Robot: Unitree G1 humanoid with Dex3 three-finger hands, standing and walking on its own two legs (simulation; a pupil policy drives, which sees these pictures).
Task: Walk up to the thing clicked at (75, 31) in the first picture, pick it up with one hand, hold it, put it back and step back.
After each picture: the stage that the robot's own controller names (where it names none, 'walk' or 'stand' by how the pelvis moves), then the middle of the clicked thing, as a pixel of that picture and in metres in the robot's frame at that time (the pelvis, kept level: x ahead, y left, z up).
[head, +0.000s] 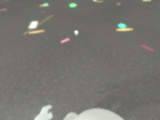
stand; (76, 31) +2.14 +0.44 -0.72
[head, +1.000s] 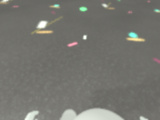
walk; (84, 36) +2.03 +0.13 -0.70
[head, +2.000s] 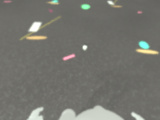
walk; (85, 46) +1.45 +0.07 -0.71
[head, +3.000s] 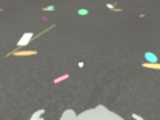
walk; (80, 63) +0.98 +0.13 -0.71
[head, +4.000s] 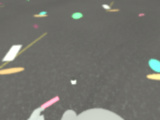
walk; (73, 80) +0.62 +0.23 -0.70
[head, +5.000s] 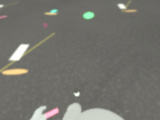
walk; (76, 92) +0.41 +0.19 -0.70
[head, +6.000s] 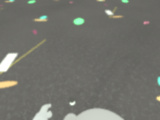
stand; (72, 101) +0.34 +0.19 -0.72
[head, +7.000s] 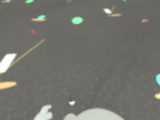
stand; (71, 100) +0.34 +0.20 -0.73
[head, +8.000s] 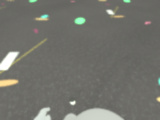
stand; (72, 100) +0.34 +0.19 -0.73
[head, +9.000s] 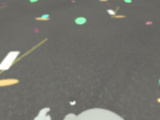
stand; (72, 101) +0.34 +0.18 -0.73
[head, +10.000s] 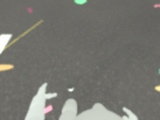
go down; (70, 87) +0.37 +0.18 -0.67
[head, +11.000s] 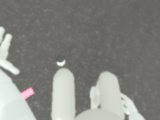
go down; (60, 60) +0.43 +0.23 -0.29
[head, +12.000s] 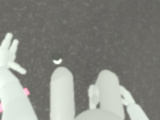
close in; (57, 58) +0.42 +0.24 -0.27
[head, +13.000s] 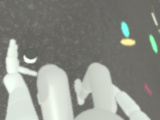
close; (30, 56) +0.40 +0.27 -0.21
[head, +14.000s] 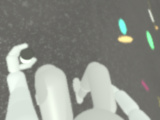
close; (27, 56) +0.40 +0.27 -0.22
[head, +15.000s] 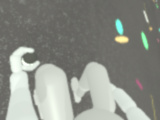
lift; (29, 59) +0.37 +0.25 -0.22
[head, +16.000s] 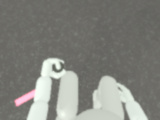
lift; (58, 69) +0.31 +0.23 -0.07
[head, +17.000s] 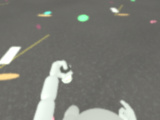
hold; (66, 73) +0.32 +0.17 +0.04
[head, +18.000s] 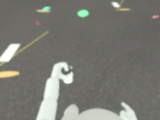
hold; (67, 74) +0.32 +0.17 +0.00
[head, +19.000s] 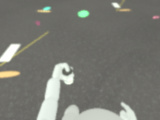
hold; (67, 75) +0.32 +0.16 +0.00
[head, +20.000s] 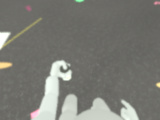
crouch; (65, 72) +0.35 +0.17 -0.05
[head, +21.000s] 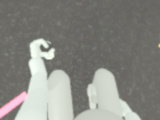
lower; (47, 51) +0.46 +0.25 -0.11
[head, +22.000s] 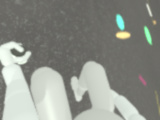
lower; (19, 54) +0.41 +0.28 -0.22
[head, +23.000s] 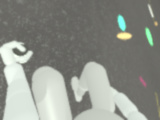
lower; (21, 53) +0.41 +0.29 -0.22
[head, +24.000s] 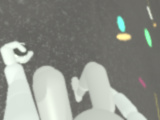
lower; (22, 54) +0.41 +0.29 -0.22
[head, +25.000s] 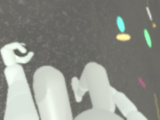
lower; (22, 54) +0.40 +0.29 -0.22
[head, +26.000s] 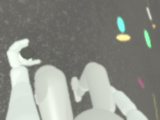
open; (26, 56) +0.39 +0.27 -0.23
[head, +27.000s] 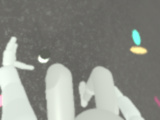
stand; (44, 56) +0.40 +0.25 -0.24
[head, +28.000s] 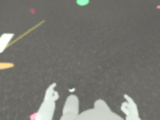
stand; (71, 88) +0.38 +0.17 -0.60
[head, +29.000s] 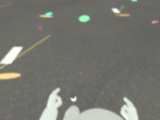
stand; (73, 97) +0.38 +0.17 -0.66
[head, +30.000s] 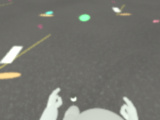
stand; (73, 97) +0.37 +0.17 -0.66
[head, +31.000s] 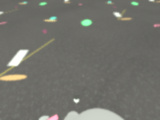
stand; (76, 98) +0.39 +0.16 -0.72
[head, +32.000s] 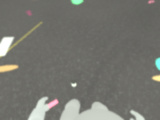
walk; (73, 83) +0.44 +0.17 -0.70
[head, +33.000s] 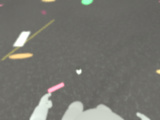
walk; (78, 70) +0.67 +0.19 -0.70
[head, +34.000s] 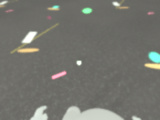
stand; (79, 61) +0.99 +0.21 -0.70
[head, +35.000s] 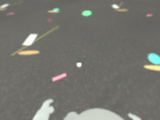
stand; (79, 63) +0.99 +0.19 -0.72
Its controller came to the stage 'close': yes
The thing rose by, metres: 0.70
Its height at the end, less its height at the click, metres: +0.00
